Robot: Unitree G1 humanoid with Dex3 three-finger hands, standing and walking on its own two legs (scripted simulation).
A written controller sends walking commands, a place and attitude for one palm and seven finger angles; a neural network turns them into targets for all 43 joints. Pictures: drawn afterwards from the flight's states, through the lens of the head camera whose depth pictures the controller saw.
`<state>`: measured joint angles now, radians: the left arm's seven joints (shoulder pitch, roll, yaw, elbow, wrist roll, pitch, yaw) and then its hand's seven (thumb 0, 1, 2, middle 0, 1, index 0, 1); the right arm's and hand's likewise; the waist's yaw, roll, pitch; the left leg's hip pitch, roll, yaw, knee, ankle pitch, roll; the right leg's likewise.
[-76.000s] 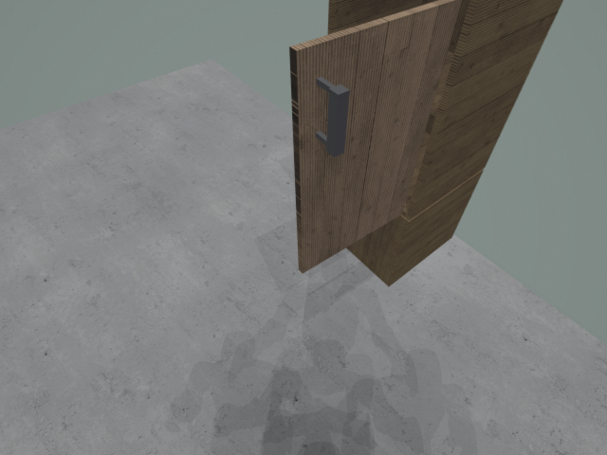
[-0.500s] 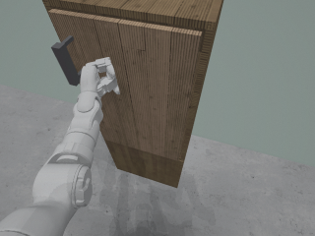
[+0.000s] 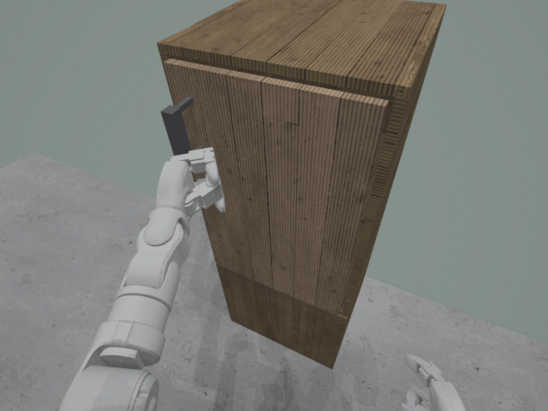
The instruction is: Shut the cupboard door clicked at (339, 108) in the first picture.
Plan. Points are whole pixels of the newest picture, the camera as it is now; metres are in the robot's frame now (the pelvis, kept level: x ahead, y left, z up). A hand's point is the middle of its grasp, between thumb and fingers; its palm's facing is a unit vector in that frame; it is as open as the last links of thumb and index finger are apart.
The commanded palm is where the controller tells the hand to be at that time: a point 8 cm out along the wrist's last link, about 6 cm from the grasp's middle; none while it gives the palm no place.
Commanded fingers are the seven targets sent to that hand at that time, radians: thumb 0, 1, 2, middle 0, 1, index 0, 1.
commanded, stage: draw the hand back to the body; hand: left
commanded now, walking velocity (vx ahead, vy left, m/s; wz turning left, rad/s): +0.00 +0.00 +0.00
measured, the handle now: (186, 133) +0.54 +0.18 +0.15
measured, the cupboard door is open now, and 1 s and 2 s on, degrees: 0 0 0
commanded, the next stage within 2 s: step back with the hand held close in 1.36 s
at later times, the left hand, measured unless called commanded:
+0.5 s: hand (134, 261) +0.26 +0.18 +0.15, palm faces +0.15 -0.97 -0.20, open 3.2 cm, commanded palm +0.23 +0.24 +0.17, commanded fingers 0.00 0.90 0.90 -0.83 -0.99 -0.83 -0.99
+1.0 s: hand (10, 312) +0.19 +0.28 +0.17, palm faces +0.42 -0.81 -0.41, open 6.3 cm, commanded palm +0.14 +0.32 +0.19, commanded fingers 0.00 0.90 0.90 -0.20 -0.30 -0.20 -0.30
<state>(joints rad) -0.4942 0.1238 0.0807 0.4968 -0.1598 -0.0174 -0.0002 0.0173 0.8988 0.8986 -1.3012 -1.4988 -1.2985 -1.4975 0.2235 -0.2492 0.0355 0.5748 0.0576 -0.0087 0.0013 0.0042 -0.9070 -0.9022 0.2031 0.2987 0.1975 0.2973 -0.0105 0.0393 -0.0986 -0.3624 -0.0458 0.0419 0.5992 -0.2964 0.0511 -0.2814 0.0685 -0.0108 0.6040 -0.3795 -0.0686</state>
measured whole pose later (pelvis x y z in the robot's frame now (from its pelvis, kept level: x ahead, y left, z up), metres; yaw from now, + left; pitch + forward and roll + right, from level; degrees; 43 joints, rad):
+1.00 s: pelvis +0.01 +0.02 +0.02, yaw +1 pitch -3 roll +0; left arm 0.49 0.36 0.32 -0.36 -0.10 -0.07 0.07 0.02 0.89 0.90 -0.42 -0.53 -0.41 -0.52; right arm 0.20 -0.25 0.02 0.61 0.03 -0.01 -0.05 0.01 -0.91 -0.90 0.20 0.30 0.20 0.30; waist 0.06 0.08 -0.02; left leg -0.13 -0.06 0.03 0.41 -0.23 0.07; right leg -0.02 0.06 -0.01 0.35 -0.28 -0.05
